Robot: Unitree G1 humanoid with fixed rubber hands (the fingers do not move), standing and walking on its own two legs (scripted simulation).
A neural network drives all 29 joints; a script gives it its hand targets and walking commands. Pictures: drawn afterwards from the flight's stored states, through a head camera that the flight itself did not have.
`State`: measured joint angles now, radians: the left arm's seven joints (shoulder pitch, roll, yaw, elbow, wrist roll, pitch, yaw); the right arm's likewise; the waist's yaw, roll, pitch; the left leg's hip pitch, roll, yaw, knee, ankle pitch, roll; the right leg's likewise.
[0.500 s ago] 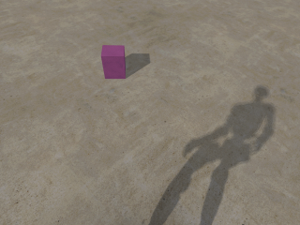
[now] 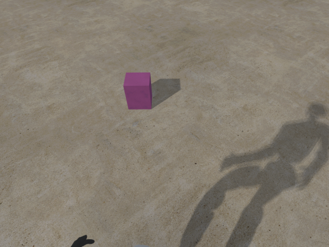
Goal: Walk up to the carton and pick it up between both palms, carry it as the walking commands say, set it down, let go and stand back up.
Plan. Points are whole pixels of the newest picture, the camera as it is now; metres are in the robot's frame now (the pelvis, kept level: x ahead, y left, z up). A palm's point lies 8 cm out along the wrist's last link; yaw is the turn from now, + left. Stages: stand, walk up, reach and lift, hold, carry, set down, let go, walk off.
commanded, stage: walk up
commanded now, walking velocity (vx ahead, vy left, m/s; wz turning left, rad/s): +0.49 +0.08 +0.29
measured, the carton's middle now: (139, 91) +1.35 +0.26 -0.64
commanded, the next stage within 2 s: none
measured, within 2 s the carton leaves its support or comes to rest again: neither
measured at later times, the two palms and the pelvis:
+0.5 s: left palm (84, 175) +0.35 +0.28 -0.10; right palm (257, 214) +0.24 -0.23 -0.12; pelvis +0.20 +0.02 +0.00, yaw +5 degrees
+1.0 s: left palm (68, 180) +0.34 +0.33 -0.12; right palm (210, 127) +0.55 -0.14 -0.12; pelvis +0.38 +0.08 -0.01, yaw +8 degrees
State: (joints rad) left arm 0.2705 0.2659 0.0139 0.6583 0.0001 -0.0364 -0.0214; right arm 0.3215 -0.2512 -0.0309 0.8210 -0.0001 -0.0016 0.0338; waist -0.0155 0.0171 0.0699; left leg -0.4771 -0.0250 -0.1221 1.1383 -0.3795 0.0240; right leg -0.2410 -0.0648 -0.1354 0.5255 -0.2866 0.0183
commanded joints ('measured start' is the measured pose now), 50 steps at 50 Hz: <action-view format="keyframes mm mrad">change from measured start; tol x32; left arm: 1 36 166 69 24 33 -18 25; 50 5 94 45 -47 26 -33 -2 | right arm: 1 -87 -72 -13 -129 -29 4 39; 10 305 -360 -89 -24 -38 -34 -27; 42 -244 -51 14 -108 -23 -10 48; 50 163 -225 -47 7 -24 -49 -22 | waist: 1 40 -213 2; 6 -32 -259 -134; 9 -184 315 -195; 25 41 117 -228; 27 180 -282 -370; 43 61 -318 -90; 50 -92 199 -124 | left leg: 1 -171 122 83 -201 102 -52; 7 489 18 186 -584 146 -23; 10 560 453 -742 -927 -138 153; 22 354 269 -263 -843 429 123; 28 -223 25 26 -69 -162 -22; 33 -231 113 39 27 44 -67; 45 435 6 246 -691 222 -50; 48 747 474 -515 -830 139 156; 50 605 394 -365 -817 259 152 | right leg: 1 124 -339 189 -330 6 -117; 5 27 -239 51 -262 -78 -87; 10 -558 16 163 684 -321 -43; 25 241 12 41 -86 189 15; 27 550 -426 596 -207 15 -96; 31 275 -329 515 -300 -243 -165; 36 306 -322 343 -195 376 -131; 41 153 -260 219 -330 44 -106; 50 -624 -49 117 684 -215 -19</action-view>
